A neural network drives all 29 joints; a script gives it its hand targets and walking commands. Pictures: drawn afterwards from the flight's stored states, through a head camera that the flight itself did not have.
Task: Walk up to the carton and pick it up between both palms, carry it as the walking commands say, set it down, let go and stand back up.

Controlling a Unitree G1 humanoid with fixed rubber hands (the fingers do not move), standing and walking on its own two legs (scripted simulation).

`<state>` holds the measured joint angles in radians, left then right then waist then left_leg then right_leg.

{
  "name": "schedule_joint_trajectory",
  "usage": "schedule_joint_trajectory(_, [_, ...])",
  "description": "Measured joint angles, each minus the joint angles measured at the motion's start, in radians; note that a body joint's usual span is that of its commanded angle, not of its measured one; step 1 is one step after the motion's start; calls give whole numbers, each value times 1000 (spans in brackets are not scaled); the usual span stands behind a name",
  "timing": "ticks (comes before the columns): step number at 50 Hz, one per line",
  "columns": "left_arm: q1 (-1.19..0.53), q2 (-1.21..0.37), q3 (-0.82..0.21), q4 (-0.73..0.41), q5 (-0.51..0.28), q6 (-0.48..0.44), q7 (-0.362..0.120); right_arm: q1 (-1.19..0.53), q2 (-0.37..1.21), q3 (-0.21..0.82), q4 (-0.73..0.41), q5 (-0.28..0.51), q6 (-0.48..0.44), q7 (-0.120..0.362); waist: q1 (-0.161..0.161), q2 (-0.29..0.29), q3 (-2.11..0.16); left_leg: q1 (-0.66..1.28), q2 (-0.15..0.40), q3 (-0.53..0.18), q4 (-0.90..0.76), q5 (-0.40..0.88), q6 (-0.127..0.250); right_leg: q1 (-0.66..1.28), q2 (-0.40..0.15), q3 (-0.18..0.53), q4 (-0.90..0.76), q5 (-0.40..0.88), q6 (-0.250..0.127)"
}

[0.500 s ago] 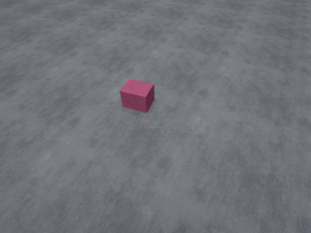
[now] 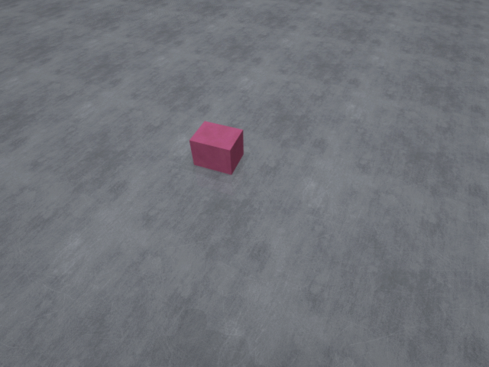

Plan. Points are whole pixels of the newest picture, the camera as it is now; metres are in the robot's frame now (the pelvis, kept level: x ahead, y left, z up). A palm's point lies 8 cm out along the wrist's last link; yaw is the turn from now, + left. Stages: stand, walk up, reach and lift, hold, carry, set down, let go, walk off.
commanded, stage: stand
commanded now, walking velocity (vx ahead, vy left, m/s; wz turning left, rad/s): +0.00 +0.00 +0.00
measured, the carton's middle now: (217, 147) +1.42 +0.19 -0.68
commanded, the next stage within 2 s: walk up in 0.48 s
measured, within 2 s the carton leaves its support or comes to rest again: neither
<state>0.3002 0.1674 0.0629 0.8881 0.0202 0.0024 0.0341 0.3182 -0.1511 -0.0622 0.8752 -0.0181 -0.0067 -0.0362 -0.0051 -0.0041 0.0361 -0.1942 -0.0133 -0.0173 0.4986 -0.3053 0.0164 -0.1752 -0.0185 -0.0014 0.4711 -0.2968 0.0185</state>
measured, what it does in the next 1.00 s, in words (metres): shifts its weight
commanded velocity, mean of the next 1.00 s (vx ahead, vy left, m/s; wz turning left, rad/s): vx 0.17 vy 0.02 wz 0.01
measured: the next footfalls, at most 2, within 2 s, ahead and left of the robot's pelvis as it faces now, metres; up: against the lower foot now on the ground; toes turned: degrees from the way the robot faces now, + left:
left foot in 1.42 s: +0.43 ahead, +0.14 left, +0.00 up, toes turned +11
right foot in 2.00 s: +0.78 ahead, -0.08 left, +0.00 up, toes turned -6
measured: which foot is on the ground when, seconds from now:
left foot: down 0.00-0.94, up 0.96-1.00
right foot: down 0.00-1.00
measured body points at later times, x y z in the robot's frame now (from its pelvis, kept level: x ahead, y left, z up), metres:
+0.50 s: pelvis +0.00 +0.01 +0.00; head +0.02 +0.02 +0.45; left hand -0.01 +0.23 -0.16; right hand +0.00 -0.21 -0.15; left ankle -0.03 +0.11 -0.74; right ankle -0.03 -0.13 -0.74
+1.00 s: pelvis +0.05 -0.03 -0.01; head +0.07 -0.05 +0.44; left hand +0.09 +0.23 -0.14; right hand +0.03 -0.26 -0.17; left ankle -0.02 +0.10 -0.71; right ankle +0.01 -0.12 -0.74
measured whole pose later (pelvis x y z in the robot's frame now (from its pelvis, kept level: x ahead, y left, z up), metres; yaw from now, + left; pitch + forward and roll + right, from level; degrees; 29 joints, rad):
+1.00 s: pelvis +0.05 -0.03 -0.01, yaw +2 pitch +2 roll +1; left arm 0.25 0.18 0.06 1.00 0.04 -0.10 0.01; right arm 0.37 -0.19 -0.08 1.05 -0.02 -0.03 -0.01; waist 0.00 0.05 0.01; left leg -0.28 0.01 -0.02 0.75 -0.41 0.03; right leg -0.22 -0.03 -0.12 0.54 -0.33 -0.02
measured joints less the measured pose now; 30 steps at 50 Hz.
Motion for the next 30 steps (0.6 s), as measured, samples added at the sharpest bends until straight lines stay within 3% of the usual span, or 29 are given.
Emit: schedule_joint_trajectory(30, [15,-40,-9,172,-4,1,11,2,39,11,140,2,-12,-8,6,-13,8,38,-19,5,-53,28,16,37,-19,5,-50,26,18])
